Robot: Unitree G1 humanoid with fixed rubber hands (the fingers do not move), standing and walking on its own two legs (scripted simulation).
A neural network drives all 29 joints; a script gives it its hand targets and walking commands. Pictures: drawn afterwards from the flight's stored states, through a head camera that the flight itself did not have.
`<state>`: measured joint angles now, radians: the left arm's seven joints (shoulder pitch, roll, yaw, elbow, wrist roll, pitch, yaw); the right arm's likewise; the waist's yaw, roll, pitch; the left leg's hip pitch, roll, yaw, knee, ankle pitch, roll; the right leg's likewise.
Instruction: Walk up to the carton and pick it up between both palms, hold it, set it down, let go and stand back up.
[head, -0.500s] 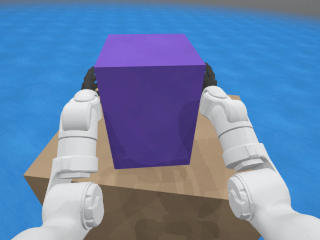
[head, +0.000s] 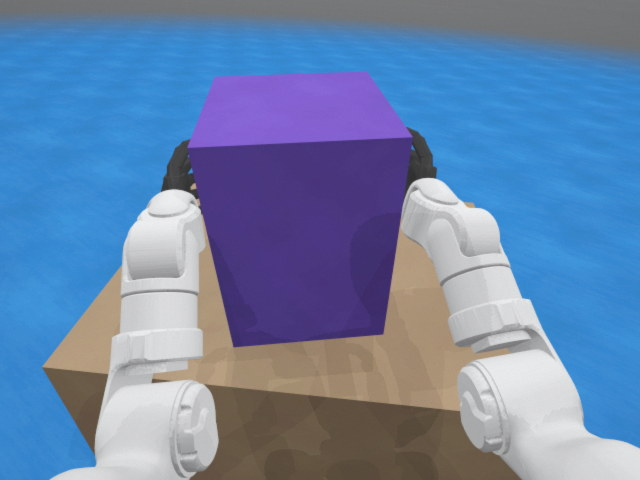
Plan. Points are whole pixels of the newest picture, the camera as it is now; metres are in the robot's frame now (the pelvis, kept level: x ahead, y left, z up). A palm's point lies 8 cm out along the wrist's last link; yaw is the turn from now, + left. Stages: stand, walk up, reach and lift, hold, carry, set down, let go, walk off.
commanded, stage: hold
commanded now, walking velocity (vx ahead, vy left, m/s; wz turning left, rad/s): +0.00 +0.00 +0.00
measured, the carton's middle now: (300, 208) +0.37 +0.00 +0.22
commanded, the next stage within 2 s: none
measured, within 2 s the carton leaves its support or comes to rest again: neither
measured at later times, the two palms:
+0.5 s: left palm (184, 204) +0.36 +0.14 +0.23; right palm (416, 197) +0.36 -0.14 +0.24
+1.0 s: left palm (180, 202) +0.36 +0.14 +0.24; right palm (417, 192) +0.35 -0.14 +0.25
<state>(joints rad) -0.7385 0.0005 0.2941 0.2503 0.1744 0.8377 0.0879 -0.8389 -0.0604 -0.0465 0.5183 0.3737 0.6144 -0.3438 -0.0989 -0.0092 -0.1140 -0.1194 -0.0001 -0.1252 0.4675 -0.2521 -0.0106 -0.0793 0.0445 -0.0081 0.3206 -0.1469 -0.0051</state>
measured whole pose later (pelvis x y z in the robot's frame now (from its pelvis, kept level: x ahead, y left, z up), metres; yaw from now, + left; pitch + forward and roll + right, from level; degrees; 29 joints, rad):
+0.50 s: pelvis -0.01 +0.00 +0.00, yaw -1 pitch -4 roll -2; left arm -0.77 0.03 0.28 0.30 0.15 0.85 0.12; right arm -0.88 -0.07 -0.03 0.60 0.36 0.60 -0.31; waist -0.09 -0.01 -0.12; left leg -0.15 0.00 -0.11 0.47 -0.24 -0.01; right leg -0.13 0.04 0.01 0.35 -0.15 0.00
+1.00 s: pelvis -0.01 -0.01 +0.00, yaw +1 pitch -4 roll -2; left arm -0.78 0.02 0.31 0.30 0.16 0.82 0.09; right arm -0.87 -0.04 -0.07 0.56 0.35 0.60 -0.34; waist -0.10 -0.02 -0.12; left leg -0.16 0.00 -0.14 0.46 -0.23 -0.02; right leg -0.12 0.05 -0.01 0.33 -0.14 -0.02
